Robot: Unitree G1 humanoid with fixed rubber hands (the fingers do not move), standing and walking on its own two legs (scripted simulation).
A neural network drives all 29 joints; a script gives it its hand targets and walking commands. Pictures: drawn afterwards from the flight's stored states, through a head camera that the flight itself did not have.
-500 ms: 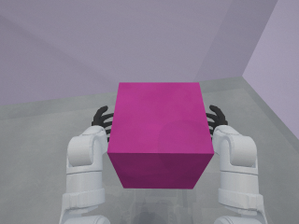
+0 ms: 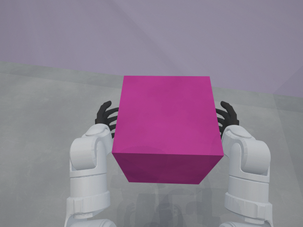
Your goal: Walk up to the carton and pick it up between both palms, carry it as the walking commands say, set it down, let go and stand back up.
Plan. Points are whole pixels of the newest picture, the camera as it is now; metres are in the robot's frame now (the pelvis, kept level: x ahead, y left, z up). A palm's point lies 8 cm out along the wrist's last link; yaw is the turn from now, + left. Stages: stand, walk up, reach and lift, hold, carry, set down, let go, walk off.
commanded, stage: carry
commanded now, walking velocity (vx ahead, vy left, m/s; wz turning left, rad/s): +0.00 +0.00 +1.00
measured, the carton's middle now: (164, 135) +0.36 -0.03 +0.04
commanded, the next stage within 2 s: none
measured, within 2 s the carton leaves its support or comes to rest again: neither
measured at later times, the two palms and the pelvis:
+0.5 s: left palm (26, 169) +0.26 +0.28 +0.09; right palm (154, 128) +0.36 +0.00 +0.08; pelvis -0.02 +0.03 -0.01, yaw +19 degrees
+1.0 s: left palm out of the picture +0.05 +0.44 +0.08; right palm (47, 164) +0.28 +0.24 +0.08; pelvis -0.05 +0.09 +0.00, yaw +49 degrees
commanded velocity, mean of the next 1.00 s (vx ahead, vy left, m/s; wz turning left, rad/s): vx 0.00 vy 0.00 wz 1.00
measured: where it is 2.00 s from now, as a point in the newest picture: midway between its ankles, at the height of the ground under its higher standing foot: outside the picture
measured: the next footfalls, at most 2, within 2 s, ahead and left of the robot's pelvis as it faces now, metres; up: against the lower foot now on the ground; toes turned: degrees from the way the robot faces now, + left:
left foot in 0.04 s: +0.07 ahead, +0.11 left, +0.00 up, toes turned +0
right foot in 0.50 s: +0.07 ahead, -0.08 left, +0.00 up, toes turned +19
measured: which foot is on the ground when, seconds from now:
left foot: up 0.00-0.02, down 0.04-0.50, up 0.52-0.80, down 0.82-1.00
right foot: down 0.00-0.04, up 0.06-0.48, down 0.50-0.82, up 0.84-1.00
